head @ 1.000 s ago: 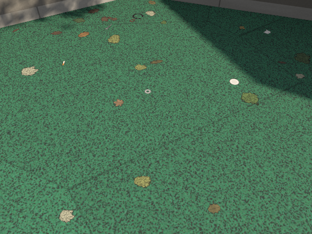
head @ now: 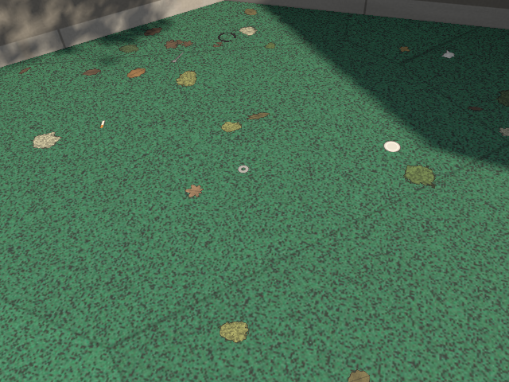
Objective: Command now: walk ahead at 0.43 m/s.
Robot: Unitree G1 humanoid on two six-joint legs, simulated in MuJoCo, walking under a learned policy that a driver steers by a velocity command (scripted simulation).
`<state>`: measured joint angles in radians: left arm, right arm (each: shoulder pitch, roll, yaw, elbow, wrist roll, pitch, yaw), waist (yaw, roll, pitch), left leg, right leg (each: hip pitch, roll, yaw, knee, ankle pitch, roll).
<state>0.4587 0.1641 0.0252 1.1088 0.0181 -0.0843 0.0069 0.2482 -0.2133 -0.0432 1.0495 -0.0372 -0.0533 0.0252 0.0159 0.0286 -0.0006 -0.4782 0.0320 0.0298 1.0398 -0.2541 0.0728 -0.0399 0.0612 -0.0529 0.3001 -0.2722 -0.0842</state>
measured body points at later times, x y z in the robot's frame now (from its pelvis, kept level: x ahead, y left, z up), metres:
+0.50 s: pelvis +0.28 +0.03 +0.00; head +0.29 +0.04 +0.45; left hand +0.34 +0.27 -0.15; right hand +0.26 -0.22 -0.15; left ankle +0.28 +0.08 -0.74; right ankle +0.28 -0.11 -0.66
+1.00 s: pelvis +0.55 -0.04 -0.01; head +0.58 -0.05 +0.44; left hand +0.68 +0.20 -0.15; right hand +0.56 -0.31 -0.14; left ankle +0.57 +0.11 -0.65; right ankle +0.55 -0.07 -0.74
